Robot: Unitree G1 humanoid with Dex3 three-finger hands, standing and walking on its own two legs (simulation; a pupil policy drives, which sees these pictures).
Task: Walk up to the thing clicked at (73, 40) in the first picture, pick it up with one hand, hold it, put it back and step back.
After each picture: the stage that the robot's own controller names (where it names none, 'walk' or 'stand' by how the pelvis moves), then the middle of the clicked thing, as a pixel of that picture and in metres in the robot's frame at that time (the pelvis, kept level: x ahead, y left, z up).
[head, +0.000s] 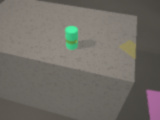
stand; (71, 38) +0.71 +0.08 -0.07
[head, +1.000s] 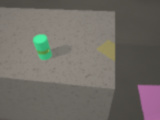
walk; (42, 47) +0.60 +0.24 -0.05
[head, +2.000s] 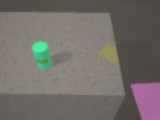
stand; (42, 56) +0.53 +0.21 -0.04
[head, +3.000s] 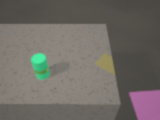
stand; (40, 66) +0.51 +0.22 -0.07
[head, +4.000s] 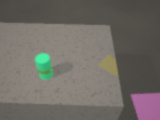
stand; (44, 66) +0.51 +0.20 -0.07
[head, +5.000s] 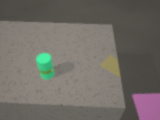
stand; (45, 66) +0.51 +0.19 -0.07
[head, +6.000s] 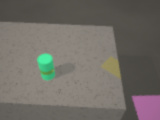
stand; (46, 67) +0.51 +0.19 -0.07
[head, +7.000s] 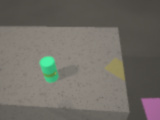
rise first; (49, 69) +0.50 +0.21 -0.07
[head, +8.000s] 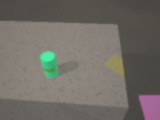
go down; (49, 65) +0.51 +0.20 -0.07
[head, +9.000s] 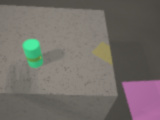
go down; (33, 53) +0.53 +0.20 -0.04
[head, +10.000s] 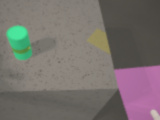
go down; (20, 43) +0.51 +0.20 +0.00
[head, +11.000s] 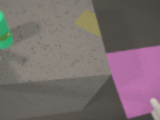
close in; out of the picture +0.52 +0.22 +0.03
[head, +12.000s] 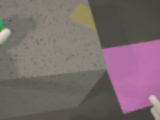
close; out of the picture +0.53 +0.21 +0.04
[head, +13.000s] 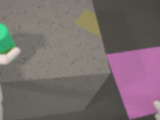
lift; (1, 44) +0.47 +0.20 +0.04
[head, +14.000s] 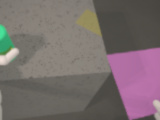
lift; (0, 44) +0.47 +0.21 +0.04
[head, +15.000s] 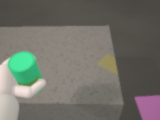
lift; (27, 74) +0.31 +0.17 +0.16
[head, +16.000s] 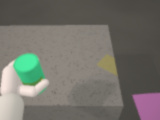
hold; (31, 75) +0.33 +0.17 +0.13
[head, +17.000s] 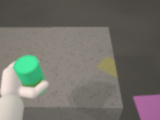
hold; (31, 76) +0.32 +0.17 +0.12
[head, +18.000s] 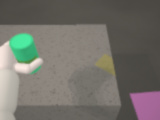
crouch; (26, 54) +0.39 +0.18 +0.15
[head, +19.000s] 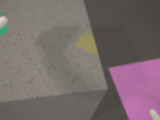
lower; out of the picture +0.52 +0.23 +0.15
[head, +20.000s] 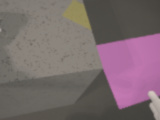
lower; out of the picture +0.53 +0.21 +0.04
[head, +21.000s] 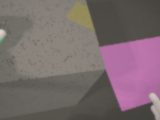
lower; out of the picture +0.52 +0.21 +0.04
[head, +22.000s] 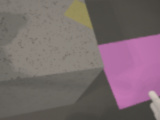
lower; out of the picture +0.53 +0.22 +0.04
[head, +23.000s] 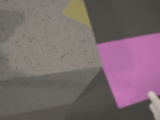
lower; out of the picture +0.54 +0.22 +0.05
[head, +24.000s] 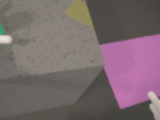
open; out of the picture +0.54 +0.20 +0.05
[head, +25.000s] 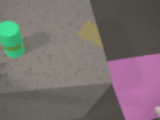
sink last; (11, 40) +0.51 +0.19 +0.01
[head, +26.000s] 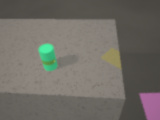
stand; (48, 57) +0.54 +0.20 -0.02
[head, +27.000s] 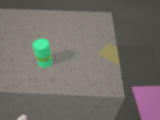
stand; (43, 53) +0.52 +0.20 -0.01
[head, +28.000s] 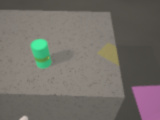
stand; (41, 54) +0.52 +0.20 +0.00
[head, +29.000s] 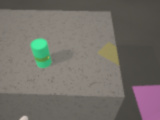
stand; (41, 53) +0.52 +0.20 +0.00
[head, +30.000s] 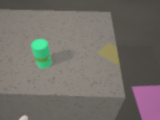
stand; (42, 54) +0.52 +0.20 +0.00
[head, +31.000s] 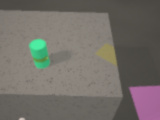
stand; (40, 54) +0.52 +0.20 +0.00
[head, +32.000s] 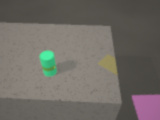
stand; (48, 64) +0.54 +0.19 -0.07
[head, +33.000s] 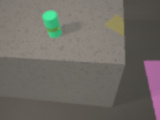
walk; (52, 24) +0.66 +0.19 -0.05
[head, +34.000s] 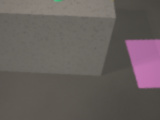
walk; out of the picture +0.96 +0.16 -0.04
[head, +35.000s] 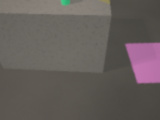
stand; out of the picture +1.17 +0.20 -0.05
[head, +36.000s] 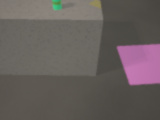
stand; (56, 0) +1.15 +0.22 -0.07
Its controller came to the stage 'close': yes
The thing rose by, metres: 0.22
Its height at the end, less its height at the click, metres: +0.00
